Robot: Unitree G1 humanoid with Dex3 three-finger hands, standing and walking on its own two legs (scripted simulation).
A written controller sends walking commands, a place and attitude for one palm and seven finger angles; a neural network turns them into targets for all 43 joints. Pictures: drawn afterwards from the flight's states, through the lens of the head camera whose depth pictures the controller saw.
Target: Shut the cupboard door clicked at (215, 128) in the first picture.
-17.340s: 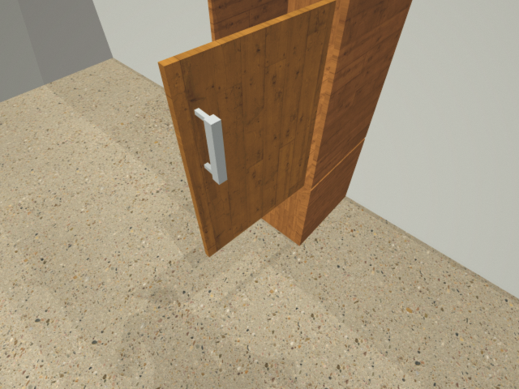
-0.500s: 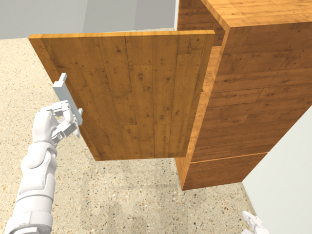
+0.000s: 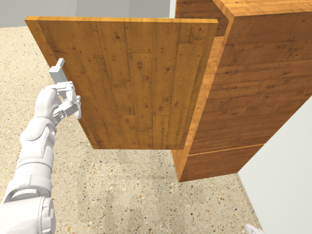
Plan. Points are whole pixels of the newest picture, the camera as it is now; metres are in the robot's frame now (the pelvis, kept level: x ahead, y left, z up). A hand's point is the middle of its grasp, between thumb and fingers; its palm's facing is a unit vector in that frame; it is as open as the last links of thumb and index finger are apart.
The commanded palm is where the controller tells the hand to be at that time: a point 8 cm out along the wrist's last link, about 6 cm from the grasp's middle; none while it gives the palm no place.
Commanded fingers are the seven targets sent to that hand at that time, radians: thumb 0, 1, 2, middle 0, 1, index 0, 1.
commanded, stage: push the door shut along its arc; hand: left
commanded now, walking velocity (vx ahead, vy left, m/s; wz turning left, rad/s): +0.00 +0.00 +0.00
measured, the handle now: (68, 86) +0.48 +0.25 +0.10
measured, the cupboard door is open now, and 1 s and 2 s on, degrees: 81 67 55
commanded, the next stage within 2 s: pull the fist back off the door in 1.40 s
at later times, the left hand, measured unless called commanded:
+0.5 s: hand (92, 87) +0.48 +0.18 +0.10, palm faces -0.18 -0.98 -0.01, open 3.1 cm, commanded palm +0.47 +0.23 +0.11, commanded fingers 0.00 0.90 0.90 -1.30 -1.50 -1.30 -1.50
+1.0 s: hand (107, 74) +0.52 +0.15 +0.11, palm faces -0.29 -0.96 -0.01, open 3.0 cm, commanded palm +0.53 +0.20 +0.11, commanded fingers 0.00 0.90 0.90 -1.30 -1.50 -1.30 -1.50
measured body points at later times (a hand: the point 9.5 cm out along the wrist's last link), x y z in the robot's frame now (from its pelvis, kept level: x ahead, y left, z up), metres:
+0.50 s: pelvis -0.01 +0.01 -0.01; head +0.08 +0.02 +0.43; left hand +0.48 +0.24 +0.11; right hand +0.01 -0.27 -0.12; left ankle +0.01 +0.12 -0.71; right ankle -0.01 -0.13 -0.71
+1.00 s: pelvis -0.01 +0.00 -0.02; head +0.12 +0.01 +0.41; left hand +0.54 +0.20 +0.11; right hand -0.04 -0.27 -0.13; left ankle +0.01 +0.12 -0.71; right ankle -0.01 -0.13 -0.71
